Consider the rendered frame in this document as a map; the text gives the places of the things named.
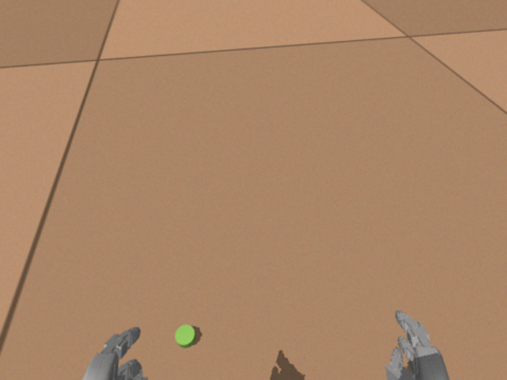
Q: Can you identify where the tin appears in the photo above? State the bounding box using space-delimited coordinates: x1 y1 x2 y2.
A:
175 325 196 348

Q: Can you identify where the left robot hand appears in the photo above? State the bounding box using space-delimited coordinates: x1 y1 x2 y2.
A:
82 327 148 380

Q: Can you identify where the right robot hand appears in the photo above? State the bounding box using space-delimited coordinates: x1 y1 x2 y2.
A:
386 310 449 380

